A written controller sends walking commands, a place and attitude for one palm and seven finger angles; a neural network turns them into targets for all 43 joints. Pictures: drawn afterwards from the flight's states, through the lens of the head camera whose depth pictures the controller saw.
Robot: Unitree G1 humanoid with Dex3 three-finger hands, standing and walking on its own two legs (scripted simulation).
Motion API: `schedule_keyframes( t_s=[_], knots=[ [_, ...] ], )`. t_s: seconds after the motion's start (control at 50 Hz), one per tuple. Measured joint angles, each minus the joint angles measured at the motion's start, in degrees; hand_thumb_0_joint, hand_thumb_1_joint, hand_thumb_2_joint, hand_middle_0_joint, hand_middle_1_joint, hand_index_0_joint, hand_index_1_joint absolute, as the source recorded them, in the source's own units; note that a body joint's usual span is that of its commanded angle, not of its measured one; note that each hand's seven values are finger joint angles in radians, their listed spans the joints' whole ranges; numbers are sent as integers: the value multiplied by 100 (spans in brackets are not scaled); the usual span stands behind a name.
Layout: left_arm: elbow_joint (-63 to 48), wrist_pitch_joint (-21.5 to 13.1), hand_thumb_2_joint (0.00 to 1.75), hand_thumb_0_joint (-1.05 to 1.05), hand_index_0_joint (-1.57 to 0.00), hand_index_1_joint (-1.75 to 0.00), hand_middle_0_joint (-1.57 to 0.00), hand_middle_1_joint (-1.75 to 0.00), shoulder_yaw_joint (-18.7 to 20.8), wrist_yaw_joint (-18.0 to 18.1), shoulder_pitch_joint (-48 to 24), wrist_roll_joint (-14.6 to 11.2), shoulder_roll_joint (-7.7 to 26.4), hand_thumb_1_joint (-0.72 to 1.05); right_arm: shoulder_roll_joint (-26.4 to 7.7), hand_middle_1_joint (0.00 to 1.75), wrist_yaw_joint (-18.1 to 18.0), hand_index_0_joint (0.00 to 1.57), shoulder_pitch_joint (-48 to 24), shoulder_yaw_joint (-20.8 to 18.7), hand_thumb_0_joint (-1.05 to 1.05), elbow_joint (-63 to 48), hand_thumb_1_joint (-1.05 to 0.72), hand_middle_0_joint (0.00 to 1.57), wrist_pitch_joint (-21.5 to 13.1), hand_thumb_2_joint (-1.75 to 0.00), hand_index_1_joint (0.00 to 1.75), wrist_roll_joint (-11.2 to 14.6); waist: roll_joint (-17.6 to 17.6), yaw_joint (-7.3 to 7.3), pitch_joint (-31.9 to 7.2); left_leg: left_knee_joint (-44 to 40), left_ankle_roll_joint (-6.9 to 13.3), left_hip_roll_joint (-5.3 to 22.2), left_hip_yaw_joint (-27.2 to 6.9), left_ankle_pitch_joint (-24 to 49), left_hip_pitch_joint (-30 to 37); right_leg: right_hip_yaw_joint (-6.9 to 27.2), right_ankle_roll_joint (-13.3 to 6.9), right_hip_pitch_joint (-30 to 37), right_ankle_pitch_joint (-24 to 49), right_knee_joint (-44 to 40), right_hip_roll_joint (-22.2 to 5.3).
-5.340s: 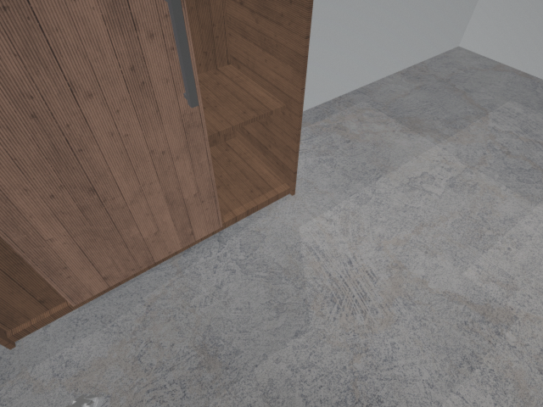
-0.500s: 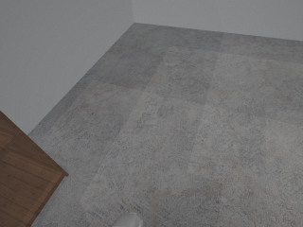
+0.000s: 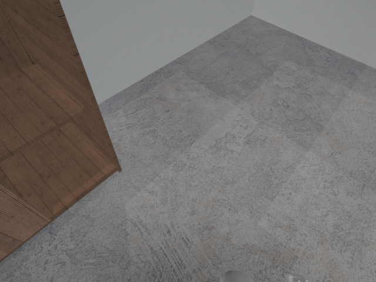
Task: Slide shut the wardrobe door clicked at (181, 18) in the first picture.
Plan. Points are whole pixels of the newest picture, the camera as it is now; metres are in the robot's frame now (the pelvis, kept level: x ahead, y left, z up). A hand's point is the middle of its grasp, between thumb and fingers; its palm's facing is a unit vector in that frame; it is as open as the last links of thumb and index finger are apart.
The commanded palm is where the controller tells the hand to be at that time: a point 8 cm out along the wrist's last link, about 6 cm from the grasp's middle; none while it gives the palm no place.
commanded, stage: turn to face it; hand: left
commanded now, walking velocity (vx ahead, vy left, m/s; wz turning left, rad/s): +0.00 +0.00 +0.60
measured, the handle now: out of the picture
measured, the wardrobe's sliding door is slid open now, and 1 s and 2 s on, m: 0.41 0.41 0.41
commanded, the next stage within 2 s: take the last steps up to it in 1.36 s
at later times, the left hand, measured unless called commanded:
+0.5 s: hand out of the picture +0.04 +0.16 -0.13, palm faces +0.30 -0.91 -0.29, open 7.4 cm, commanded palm none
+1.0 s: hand out of the picture -0.10 +0.22 -0.16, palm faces +0.61 -0.74 -0.27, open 7.4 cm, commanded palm none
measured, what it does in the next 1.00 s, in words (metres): steps on the spot, turning left: right foot, then left foot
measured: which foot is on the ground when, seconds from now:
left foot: down 0.00-0.26, up 0.28-0.70, down 0.72-1.00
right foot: up 0.00-0.22, down 0.24-0.72, up 0.74-1.00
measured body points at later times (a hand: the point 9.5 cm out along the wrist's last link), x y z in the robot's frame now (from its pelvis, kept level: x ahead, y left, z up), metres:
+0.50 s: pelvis +0.00 -0.05 +0.00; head +0.04 -0.08 +0.45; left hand +0.02 +0.21 -0.11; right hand +0.13 -0.30 -0.16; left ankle -0.07 +0.09 -0.65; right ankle +0.02 -0.14 -0.74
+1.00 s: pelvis -0.02 +0.00 +0.00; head -0.01 +0.03 +0.45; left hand -0.13 +0.26 -0.14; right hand +0.21 -0.15 -0.12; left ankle -0.06 +0.07 -0.74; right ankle +0.07 -0.15 -0.66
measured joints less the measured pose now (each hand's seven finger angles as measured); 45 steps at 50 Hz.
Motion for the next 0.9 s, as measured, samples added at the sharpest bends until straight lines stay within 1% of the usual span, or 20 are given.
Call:
schedule_keyframes(
  t_s=[0.08, 0.14, 0.2, 0.24, 0.26, 0.28, 0.3, 0.32, 0.38, 0.44, 0.5, 0.58, 0.68, 0.72, 0.74, 0.76, 0.78, 0.8, 0.84, 0.9],
  knots=[
    [-150, -32, 90, 1, -20, -30, -19, -30, -35, 6, -200, -14, -58, 91, 11, 30, 3, 21, 163, -14, 0, 38, -91, 21, 16, -90, 30, -7, 91, -95, -51, -194, -9, -98, -245, 147, 37, 149, 47, 47, 66, -431, 117],
    [-251, -39, 90, 1, -20, -30, -19, -30, -75, 17, -363, -32, -140, 91, 3, 30, 8, 21, 295, -46, 0, 63, -90, 21, 46, -90, 30, -26, 184, -203, -79, -176, -56, -164, -450, 176, -17, 197, 28, 245, -52, -998, 251],
    [-367, -95, 90, 1, -20, -30, -19, -30, -137, 23, -491, -62, -241, 91, -35, 30, 7, 21, 417, -88, 0, 105, -90, 21, 95, -90, 30, -37, 300, -309, -105, -18, -146, -229, -675, 138, -136, 194, -29, 611, -12, -1851, 430],
    [-465, -180, 90, 1, -20, -30, -20, -30, -188, 20, -509, -77, -298, 91, -72, 30, 7, 21, 509, -127, 0, 128, -90, 21, 134, -90, 30, -18, 357, -338, -151, 212, -234, -300, -812, 47, -271, 139, -76, 1006, 447, -2733, 516],
    [-486, -242, 90, 1, -20, -30, -20, -30, -211, 32, -516, -56, -365, 91, -127, 30, 9, 21, 537, -159, 0, 143, -90, 21, 150, -90, 30, 7, 469, -340, -150, 440, -255, -286, -883, -41, -379, 46, -366, 1107, 619, -2936, 576],
    [-501, -279, 90, 1, -20, -30, -20, -30, -257, 38, -516, -29, -436, 91, -181, 30, 5, 21, 554, -201, 1, 161, -90, 21, 177, -90, 30, 18, 576, -364, -135, 891, -300, -287, -874, -479, -545, -63, -557, 1130, 632, -2910, 587],
    [-517, -302, 90, 1, -20, -30, -20, -30, -298, 40, -493, -20, -490, 91, -218, 30, 3, 21, 576, -232, 1, 186, -91, 21, 210, -90, 30, 7, 614, -380, -137, 1478, -329, -320, -790, -880, -739, -153, -661, 1165, 596, -2884, 541],
    [-530, -312, 90, 1, -20, -30, -20, -30, -324, 44, -449, -18, -537, 91, -248, 30, 11, 20, 592, -258, 1, 216, -91, 21, 246, -90, 30, -5, 621, -377, -146, 2093, -352, -333, -675, -1069, -925, -222, -710, 1227, 572, -2915, 485],
    [-498, -299, 90, 1, -20, -30, -20, -30, -355, 59, -308, -9, -634, 91, -317, 30, 73, 20, 603, -303, 1, 268, -91, 20, 305, -90, 30, -30, 620, -383, -149, 3453, -456, -180, -356, -829, -1313, -407, -724, 1457, 641, -3179, 363],
    [-412, -294, 90, 1, -20, -30, -20, -30, -362, 77, -196, 2, -665, 91, -321, 30, 115, 20, 606, -301, 1, 290, -91, 20, 328, -90, 30, -34, 548, -391, -139, 3785, -569, 37, -187, -614, -1389, -606, -724, 1608, 710, -3361, 247],
    [-335, -303, 90, 1, -20, -30, -20, -30, -362, 74, -86, 15, -663, 91, -303, 30, 131, 20, 556, -284, 1, 328, -91, 20, 375, -90, 30, -31, 461, -342, -106, 3553, -635, 193, -117, -638, -1291, -808, -712, 1687, 722, -3439, 141],
    [-227, -293, 90, 1, -20, -30, -20, -30, -345, 62, 70, 40, -600, 90, -282, 30, 132, 20, 375, -234, 1, 360, -91, 20, 403, -90, 30, -13, 357, -220, -31, 2869, -648, 309, 24, -812, -1056, -1070, -657, 1697, 694, -3414, 8],
    [-67, -224, 90, 1, -20, -30, -20, -30, -240, 49, 252, 67, -381, 90, -227, 30, 122, 20, 96, -142, 1, 235, -91, 20, 302, -90, 30, 24, 167, -41, 33, 1523, -524, 292, 347, -894, -543, -1366, -498, 1573, 529, -3088, -219],
    [-20, -183, 90, 1, -20, -30, -20, -30, -177, 38, 355, 40, -265, 90, -231, 30, 127, 20, 40, -104, 1, 117, -91, 20, 212, -90, 30, 20, 106, -5, -5, 650, -428, 256, 471, -356, -185, -1478, -384, 1442, 346, -2732, -341],
    [6, -140, 90, 1, -20, -30, -20, -30, -137, 24, 384, 13, -194, 90, -222, 30, 125, 20, 10, -104, 1, 64, -91, 20, 143, -90, 30, 5, 52, -13, -26, 523, -159, 191, 471, -307, -172, -1401, -307, 1270, 179, -2351, -411],
    [45, -70, 90, 1, -20, -30, -20, -30, -103, 27, 363, 7, -113, 91, -186, 30, 117, 20, -36, -92, 1, 33, -91, 20, 91, -90, 30, 5, -43, 10, 3, 653, -3, 114, 457, -354, -245, -1123, -240, 1052, -247, -1841, -414],
    [83, 8, 90, 1, -20, -30, -20, -30, -81, 47, 336, 11, -58, 91, -162, 30, 103, 20, -53, -66, 1, 3, -91, 20, 46, -90, 30, 11, -80, 32, 13, 732, 75, 80, 423, -396, -281, -828, -195, 827, -589, -1306, -328],
    [124, 65, 90, 1, -20, -30, -20, -30, -62, 67, 302, 11, -26, 91, -145, 30, 75, 20, -44, -42, 0, -21, -91, 20, 12, -90, 30, 13, -73, 33, 4, 722, 108, 65, 363, -397, -279, -595, -161, 623, -730, -818, -220],
    [161, 94, 90, 1, -20, -30, -20, -30, -33, 61, 217, 6, 6, 91, -115, 30, 11, 20, 4, -7, 0, -45, -91, 20, -16, -90, 30, 3, -36, 17, -17, 504, 103, 24, 219, -267, -186, -285, -105, 304, -532, -122, -67],
    [92, 28, 90, 1, -20, -30, -19, -30, -29, 17, 98, -1, 7, 91, -78, 30, -22, 20, 91, 36, 0, -20, -91, 20, -8, -90, 30, 6, 10, 8, -48, 64, 136, -73, 26, 13, -5, -36, -44, 41, -29, 221, 12]
  ],
)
